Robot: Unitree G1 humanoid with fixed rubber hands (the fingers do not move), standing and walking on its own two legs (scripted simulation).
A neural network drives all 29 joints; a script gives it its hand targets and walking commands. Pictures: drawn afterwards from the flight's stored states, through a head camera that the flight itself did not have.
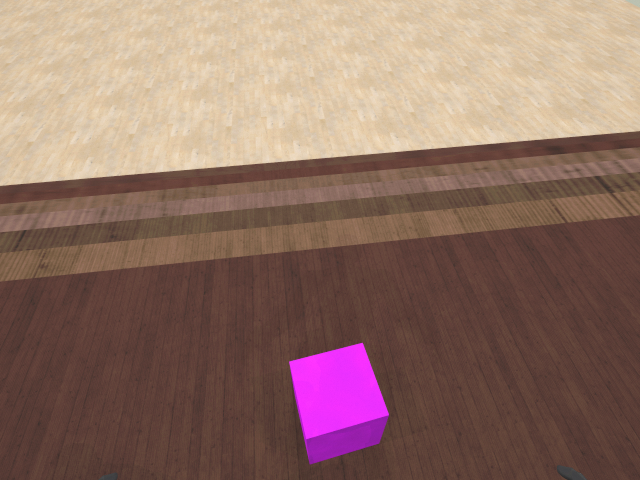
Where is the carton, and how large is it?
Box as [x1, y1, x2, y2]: [289, 343, 388, 463]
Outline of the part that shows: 362,343 289,361 295,398 310,463 379,442 388,413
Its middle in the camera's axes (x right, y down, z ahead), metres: +0.04 +0.47 +1.10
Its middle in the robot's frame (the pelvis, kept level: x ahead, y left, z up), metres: +0.45 -0.02 -0.66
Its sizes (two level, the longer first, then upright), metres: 0.210 0.200 0.250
